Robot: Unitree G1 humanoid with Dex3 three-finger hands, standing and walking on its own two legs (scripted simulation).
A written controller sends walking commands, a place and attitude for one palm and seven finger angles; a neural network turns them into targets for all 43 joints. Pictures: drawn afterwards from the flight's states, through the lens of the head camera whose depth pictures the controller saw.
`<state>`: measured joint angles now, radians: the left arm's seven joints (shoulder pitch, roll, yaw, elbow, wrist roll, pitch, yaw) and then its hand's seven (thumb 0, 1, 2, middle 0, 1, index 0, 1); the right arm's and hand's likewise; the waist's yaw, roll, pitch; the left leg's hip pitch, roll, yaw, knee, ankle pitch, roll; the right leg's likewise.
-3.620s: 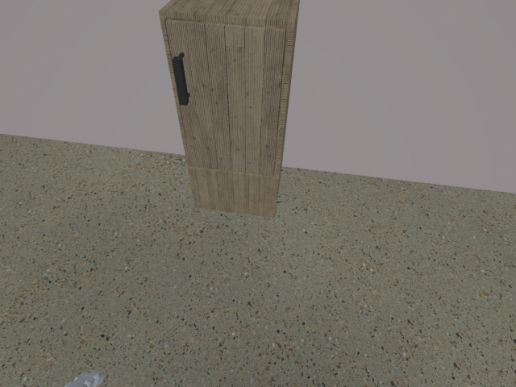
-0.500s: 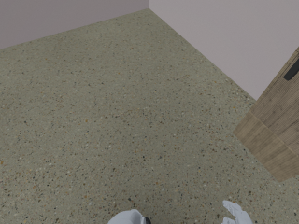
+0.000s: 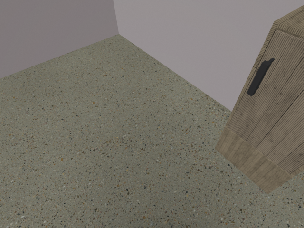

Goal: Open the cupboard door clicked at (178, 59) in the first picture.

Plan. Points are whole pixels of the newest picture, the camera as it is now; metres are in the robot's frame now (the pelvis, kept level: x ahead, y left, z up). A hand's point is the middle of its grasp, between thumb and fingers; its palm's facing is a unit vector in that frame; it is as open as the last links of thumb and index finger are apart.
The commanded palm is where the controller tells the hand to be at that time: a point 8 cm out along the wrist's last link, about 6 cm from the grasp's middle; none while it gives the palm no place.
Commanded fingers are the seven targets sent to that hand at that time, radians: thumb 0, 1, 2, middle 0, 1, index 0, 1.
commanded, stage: turn to face it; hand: left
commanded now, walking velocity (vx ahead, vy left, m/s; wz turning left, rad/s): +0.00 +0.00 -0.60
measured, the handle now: (260, 77) +0.69 -0.41 -0.02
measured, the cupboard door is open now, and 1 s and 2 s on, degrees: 0 0 0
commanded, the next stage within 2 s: take the last steps up to it in 1.36 s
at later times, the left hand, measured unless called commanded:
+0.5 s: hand out of the picture +0.10 +0.25 -0.17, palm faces -0.15 -0.97 -0.21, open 7.4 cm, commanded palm none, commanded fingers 0.00 0.90 0.90 -0.20 -0.30 -0.20 -0.30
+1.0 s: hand (99, 223) +0.16 +0.18 -0.15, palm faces -0.57 -0.80 -0.21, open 7.4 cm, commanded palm none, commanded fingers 0.00 0.90 0.90 -0.20 -0.30 -0.20 -0.30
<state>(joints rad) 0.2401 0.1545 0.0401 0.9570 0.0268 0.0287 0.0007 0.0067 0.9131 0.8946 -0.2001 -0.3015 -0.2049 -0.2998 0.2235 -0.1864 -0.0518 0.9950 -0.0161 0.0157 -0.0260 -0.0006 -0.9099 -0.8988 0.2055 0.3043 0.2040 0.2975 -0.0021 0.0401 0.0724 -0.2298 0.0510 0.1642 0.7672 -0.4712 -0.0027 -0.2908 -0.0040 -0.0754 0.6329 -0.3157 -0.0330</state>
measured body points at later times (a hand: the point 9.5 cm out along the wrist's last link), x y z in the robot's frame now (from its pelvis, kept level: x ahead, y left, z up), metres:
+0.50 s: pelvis -0.01 +0.06 +0.01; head +0.02 +0.08 +0.45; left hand +0.11 +0.30 -0.15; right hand +0.06 -0.21 -0.11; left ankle +0.03 +0.16 -0.73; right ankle +0.01 -0.09 -0.72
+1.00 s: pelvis -0.04 +0.07 +0.01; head -0.01 +0.05 +0.46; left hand +0.19 +0.22 -0.13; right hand -0.18 -0.14 -0.14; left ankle +0.03 +0.16 -0.72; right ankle -0.12 -0.03 -0.70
